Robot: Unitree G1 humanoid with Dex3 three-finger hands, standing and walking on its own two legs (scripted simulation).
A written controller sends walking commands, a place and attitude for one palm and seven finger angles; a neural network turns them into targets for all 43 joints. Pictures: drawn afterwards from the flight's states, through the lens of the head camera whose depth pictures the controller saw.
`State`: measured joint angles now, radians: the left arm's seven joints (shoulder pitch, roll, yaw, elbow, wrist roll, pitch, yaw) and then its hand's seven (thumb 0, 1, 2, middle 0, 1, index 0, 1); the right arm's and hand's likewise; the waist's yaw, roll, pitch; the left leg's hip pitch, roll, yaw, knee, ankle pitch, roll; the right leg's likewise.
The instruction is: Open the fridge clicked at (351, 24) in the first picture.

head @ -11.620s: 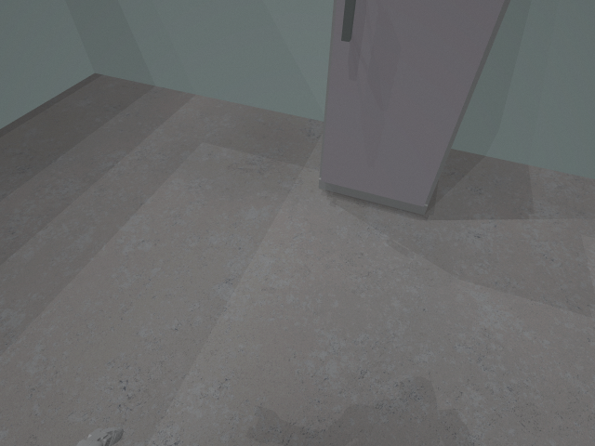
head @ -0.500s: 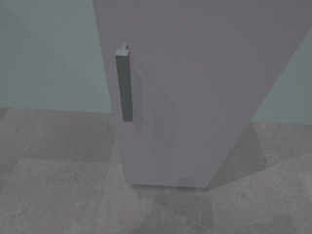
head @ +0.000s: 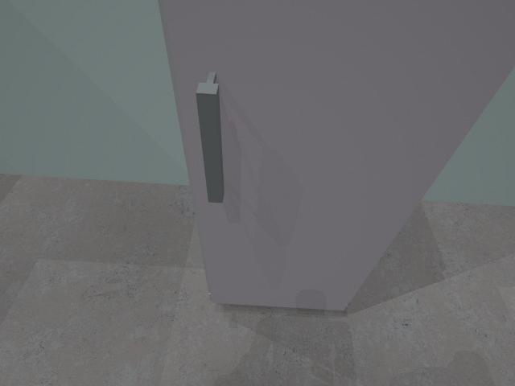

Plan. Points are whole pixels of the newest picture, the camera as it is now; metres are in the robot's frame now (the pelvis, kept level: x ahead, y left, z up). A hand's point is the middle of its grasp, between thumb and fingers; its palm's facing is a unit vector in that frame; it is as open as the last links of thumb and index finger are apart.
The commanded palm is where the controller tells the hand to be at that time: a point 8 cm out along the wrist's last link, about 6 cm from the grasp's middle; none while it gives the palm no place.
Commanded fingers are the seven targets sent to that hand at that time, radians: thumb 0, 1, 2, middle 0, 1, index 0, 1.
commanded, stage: look again from close up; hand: left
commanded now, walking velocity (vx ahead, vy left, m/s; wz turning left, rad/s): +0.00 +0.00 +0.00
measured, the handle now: (214, 143) +0.47 +0.11 +0.12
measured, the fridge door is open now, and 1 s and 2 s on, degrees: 0 0 0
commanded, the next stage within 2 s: raise the hand to about handle height in 0.08 s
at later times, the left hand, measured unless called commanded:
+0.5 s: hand (166, 315) +0.21 +0.15 +0.01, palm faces +0.03 -1.00 +0.00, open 8.1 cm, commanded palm +0.12 +0.23 -0.03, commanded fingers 0.00 0.50 0.73 -0.23 -0.56 -0.23 -0.56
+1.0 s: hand (132, 312) +0.21 +0.20 +0.02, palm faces +0.06 -1.00 -0.07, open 11.0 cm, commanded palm +0.17 +0.25 +0.04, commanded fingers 0.00 -0.08 0.48 -0.27 -0.93 -0.27 -0.93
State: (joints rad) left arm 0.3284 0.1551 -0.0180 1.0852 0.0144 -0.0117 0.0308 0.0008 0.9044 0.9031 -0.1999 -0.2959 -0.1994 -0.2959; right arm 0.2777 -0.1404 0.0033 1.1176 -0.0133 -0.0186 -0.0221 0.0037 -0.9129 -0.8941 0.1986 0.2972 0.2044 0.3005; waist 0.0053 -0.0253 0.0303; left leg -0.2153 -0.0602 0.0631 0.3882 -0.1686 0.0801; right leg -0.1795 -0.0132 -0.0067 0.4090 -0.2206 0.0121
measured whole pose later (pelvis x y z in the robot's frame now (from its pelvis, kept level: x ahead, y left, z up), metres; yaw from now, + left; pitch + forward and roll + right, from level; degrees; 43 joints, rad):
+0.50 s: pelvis +0.00 -0.03 -0.04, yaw +0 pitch +7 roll +1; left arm 0.41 0.20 0.14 0.05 -0.24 -0.43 -0.20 0.00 0.73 0.82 -0.21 -0.41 -0.21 -0.41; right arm 0.19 -0.23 -0.04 0.64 -0.01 -0.29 0.00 0.01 -0.91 -0.89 0.20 0.30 0.21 0.30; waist -0.04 -0.05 -0.13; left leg -0.57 -0.03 0.06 0.82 -0.37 0.04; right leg -0.54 0.01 -0.01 0.85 -0.43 -0.03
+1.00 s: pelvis +0.00 -0.06 -0.05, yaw +2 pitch +7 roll +0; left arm 0.36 0.37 0.37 0.00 -0.40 -0.12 -0.39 0.00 0.14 0.58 -0.26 -0.78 -0.26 -0.78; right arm 0.25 -0.21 0.04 0.63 0.04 -0.25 -0.10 0.01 -0.90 -0.89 0.21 0.30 0.21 0.30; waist -0.01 0.02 -0.08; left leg -0.63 0.01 0.00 0.91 -0.41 -0.01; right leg -0.57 0.05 -0.08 0.91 -0.47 -0.06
